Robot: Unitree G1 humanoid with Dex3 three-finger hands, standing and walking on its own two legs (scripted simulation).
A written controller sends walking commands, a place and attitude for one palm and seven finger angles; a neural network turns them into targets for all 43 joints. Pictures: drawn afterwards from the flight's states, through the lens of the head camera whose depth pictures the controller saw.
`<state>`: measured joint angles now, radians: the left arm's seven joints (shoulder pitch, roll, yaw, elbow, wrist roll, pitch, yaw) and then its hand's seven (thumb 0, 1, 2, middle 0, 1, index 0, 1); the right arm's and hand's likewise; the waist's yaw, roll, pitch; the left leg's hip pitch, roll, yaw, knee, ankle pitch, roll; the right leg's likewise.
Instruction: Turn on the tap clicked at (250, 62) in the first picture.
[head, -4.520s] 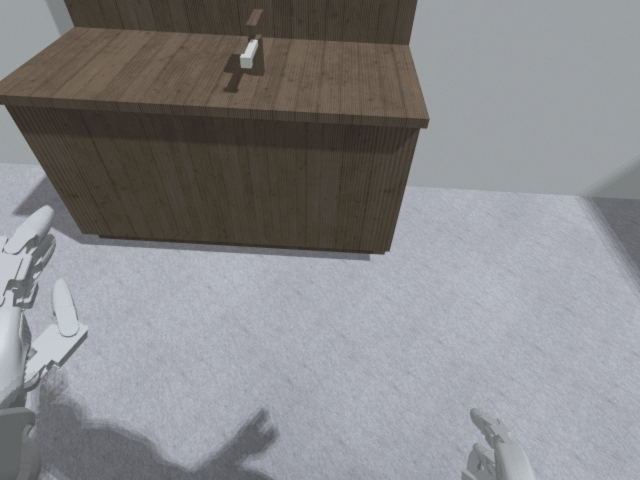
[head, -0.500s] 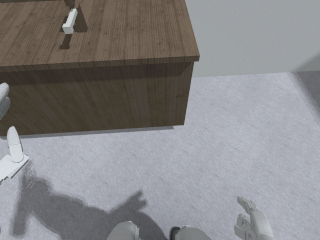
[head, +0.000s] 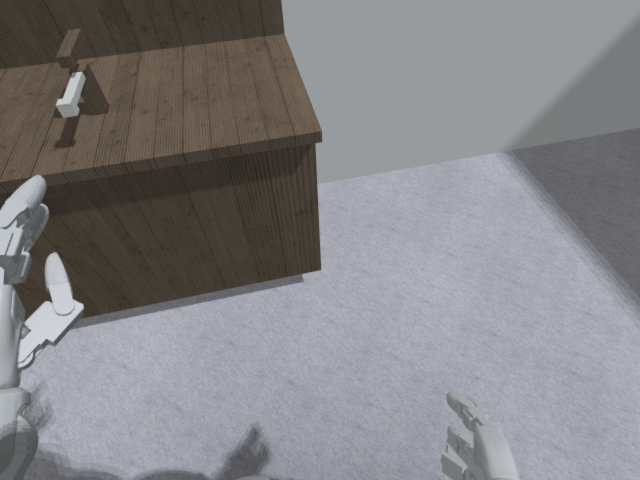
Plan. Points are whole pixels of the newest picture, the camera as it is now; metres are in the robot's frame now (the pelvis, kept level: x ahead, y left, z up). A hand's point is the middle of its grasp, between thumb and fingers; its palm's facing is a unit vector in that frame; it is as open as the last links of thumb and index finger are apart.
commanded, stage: take the last steps up to it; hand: left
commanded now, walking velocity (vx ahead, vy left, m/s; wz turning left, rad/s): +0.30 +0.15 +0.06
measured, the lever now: (67, 107) +0.74 +0.57 +0.05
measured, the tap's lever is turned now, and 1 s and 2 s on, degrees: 0 0 0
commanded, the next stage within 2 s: come to a stop and stand still in 1.58 s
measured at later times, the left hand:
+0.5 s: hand (52, 315) +0.22 +0.25 +0.18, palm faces +0.46 -0.78 -0.44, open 7.4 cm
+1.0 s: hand (40, 208) +0.34 +0.32 +0.19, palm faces +0.42 -0.80 -0.42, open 7.4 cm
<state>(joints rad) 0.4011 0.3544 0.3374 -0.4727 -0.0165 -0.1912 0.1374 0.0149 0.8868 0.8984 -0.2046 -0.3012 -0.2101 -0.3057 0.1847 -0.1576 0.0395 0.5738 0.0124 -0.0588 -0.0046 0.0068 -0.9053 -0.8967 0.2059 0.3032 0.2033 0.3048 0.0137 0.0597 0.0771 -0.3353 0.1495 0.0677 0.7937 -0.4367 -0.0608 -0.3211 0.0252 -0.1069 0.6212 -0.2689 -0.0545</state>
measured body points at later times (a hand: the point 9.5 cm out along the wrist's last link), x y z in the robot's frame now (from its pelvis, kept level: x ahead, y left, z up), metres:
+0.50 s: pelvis +0.02 +0.00 +0.00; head +0.01 -0.01 +0.45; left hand +0.19 +0.29 +0.20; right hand +0.16 -0.23 -0.10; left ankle -0.02 +0.12 -0.72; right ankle +0.03 -0.09 -0.72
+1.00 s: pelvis +0.11 +0.07 +0.01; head +0.15 +0.08 +0.46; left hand +0.31 +0.36 +0.21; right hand +0.29 -0.14 -0.08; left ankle +0.12 +0.18 -0.72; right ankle +0.06 -0.04 -0.65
